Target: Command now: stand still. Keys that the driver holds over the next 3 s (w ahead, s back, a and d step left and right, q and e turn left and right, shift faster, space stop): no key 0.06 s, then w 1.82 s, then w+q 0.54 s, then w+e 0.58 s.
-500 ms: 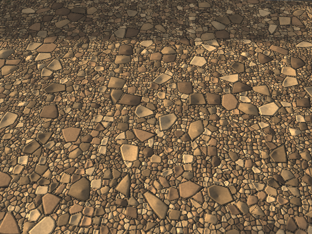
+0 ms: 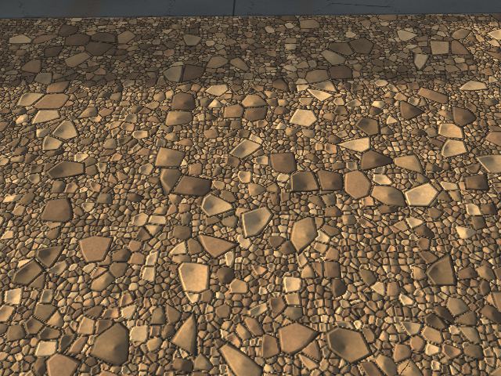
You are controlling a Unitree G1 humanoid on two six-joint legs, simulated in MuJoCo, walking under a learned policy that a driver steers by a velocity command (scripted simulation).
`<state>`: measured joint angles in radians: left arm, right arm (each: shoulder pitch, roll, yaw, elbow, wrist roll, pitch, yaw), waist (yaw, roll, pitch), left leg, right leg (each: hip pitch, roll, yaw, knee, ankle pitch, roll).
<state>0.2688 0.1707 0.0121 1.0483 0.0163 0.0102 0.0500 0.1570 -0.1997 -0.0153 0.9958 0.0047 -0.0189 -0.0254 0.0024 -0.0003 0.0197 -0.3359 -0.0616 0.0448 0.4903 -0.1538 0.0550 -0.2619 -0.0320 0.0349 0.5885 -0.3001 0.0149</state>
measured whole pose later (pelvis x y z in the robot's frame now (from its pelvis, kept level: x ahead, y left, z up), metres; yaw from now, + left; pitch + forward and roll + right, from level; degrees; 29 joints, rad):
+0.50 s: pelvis +0.14 +0.04 +0.01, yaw +1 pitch +1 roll +0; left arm 0.32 0.24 0.06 1.01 -0.03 -0.10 0.01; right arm 0.27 -0.23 -0.04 1.03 0.01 -0.11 0.02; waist -0.01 -0.03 -0.01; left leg -0.22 -0.02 0.06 0.46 -0.26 0.06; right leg -0.44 -0.05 0.02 1.16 -0.32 -0.06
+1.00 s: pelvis +0.41 -0.01 +0.00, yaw +1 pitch +1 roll +0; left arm 0.12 0.24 0.05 0.90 -0.01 -0.11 -0.04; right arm 0.33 -0.24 -0.03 1.02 0.03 -0.11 0.00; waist -0.01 0.02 0.05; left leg -0.35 0.03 -0.05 1.23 -0.37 0.06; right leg -0.39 0.04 -0.07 0.50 -0.13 -0.07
